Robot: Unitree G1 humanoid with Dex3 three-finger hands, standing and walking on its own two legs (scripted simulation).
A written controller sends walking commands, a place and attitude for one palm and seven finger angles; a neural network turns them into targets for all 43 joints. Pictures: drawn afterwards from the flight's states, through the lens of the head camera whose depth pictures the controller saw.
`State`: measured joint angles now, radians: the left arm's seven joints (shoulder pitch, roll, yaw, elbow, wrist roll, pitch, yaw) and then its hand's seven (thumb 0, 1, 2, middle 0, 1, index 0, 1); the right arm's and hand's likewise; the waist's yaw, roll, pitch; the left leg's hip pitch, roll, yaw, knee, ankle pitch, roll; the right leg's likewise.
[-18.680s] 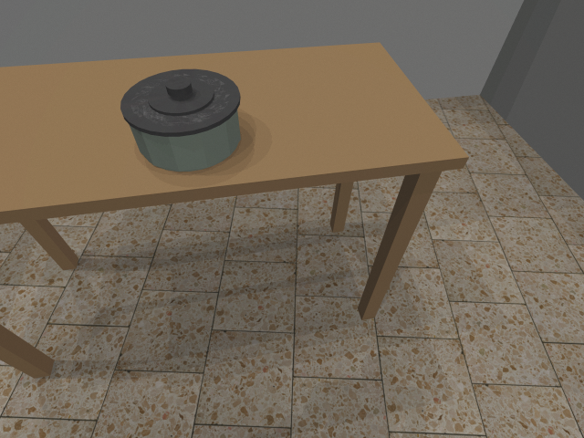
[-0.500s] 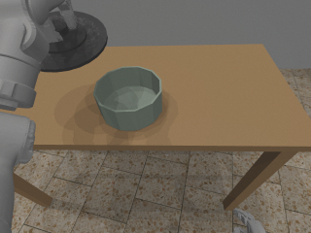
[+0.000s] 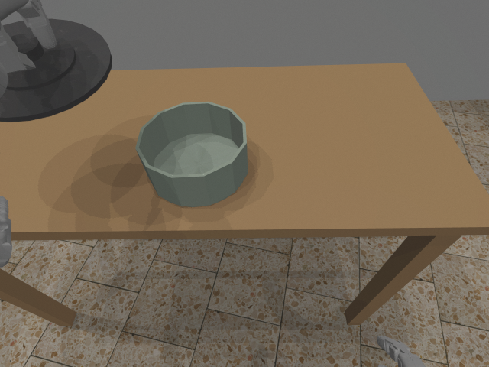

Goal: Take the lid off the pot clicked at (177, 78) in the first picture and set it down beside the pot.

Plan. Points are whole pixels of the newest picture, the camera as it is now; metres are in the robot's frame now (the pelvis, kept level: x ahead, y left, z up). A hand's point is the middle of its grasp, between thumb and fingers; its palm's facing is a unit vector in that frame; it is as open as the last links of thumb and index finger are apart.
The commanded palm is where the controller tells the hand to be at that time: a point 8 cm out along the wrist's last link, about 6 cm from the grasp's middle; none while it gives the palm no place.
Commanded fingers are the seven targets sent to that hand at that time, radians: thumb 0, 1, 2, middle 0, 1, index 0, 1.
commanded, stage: move the lid sideways beside the pot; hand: left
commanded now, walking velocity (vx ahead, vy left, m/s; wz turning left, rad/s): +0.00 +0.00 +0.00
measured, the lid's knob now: (23, 48) +0.47 +0.31 +0.28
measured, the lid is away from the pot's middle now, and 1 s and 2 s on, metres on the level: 0.20 0.23 0.24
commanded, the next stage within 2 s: lower the lid onto the table in 0.50 s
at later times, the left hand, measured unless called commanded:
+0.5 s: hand out of the picture +0.44 +0.32 +0.30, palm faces -0.14 -0.03 -0.99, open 7.1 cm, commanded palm +0.42 +0.31 +0.37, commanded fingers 0.00 0.68 1.00 -0.89 -0.97 -0.92 -0.95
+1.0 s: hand (4, 66) +0.44 +0.32 +0.27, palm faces -0.17 -0.08 -0.98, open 7.1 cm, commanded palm +0.42 +0.31 +0.34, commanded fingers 0.00 0.68 1.00 -0.89 -0.97 -0.92 -0.95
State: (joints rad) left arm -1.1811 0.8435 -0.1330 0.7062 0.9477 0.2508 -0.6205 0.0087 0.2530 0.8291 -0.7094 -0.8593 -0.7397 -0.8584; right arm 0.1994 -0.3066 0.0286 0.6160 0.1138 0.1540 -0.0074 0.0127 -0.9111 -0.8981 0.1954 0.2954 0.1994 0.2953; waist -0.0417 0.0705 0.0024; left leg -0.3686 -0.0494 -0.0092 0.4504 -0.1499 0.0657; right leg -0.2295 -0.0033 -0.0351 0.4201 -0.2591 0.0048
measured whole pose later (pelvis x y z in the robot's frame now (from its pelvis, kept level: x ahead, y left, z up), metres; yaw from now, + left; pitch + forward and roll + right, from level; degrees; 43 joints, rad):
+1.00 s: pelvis +0.00 +0.00 +0.00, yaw +0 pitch +4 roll -1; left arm -1.16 0.87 -0.11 0.81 0.96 0.23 -0.60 0.01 0.25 0.83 -0.71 -0.86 -0.74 -0.86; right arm 0.21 -0.30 0.04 0.62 0.12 0.16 -0.01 0.01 -0.91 -0.90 0.20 0.30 0.20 0.30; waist -0.05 0.07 0.01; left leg -0.37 -0.04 -0.02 0.46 -0.15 0.06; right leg -0.23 0.00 -0.04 0.41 -0.26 0.00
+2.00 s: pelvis +0.00 +0.00 +0.00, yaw +0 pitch +5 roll -2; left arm -1.03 0.85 -0.08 0.87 0.91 0.09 -0.56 0.01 0.26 0.83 -0.70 -0.86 -0.74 -0.86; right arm 0.23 -0.30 0.02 0.63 0.12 0.16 -0.02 0.01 -0.91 -0.90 0.20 0.30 0.20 0.30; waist -0.06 0.05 0.01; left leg -0.41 -0.04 -0.03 0.50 -0.17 0.07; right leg -0.24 0.01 -0.05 0.41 -0.26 0.00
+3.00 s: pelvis +0.01 +0.01 -0.01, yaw -1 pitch +7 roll -2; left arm -0.97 0.82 -0.05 1.01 0.92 -0.04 -0.49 0.01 0.27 0.83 -0.70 -0.86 -0.73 -0.86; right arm 0.27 -0.30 0.01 0.65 0.10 0.16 -0.02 0.01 -0.91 -0.90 0.20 0.30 0.20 0.30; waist -0.09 0.04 -0.02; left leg -0.47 -0.04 -0.01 0.54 -0.20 0.07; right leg -0.30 0.01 -0.03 0.45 -0.28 0.01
